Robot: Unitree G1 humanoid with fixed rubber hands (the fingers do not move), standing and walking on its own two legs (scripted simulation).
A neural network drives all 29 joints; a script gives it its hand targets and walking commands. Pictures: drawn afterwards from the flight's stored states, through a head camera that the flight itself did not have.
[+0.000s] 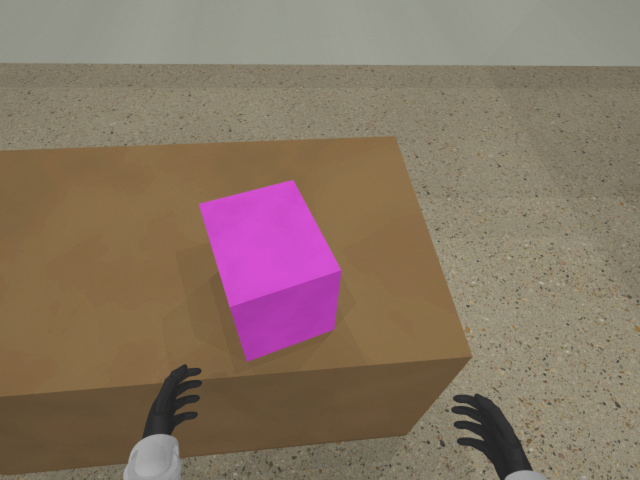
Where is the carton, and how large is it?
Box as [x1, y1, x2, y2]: [199, 180, 340, 361]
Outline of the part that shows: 293,180 199,204 229,306 247,361 331,330 334,326 340,269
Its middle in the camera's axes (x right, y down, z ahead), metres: -0.09 +0.05 +0.67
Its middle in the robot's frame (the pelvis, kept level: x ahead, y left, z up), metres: +0.45 +0.09 -0.09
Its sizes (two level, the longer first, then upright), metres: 0.205 0.164 0.191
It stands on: a pedestal, 0.59 m high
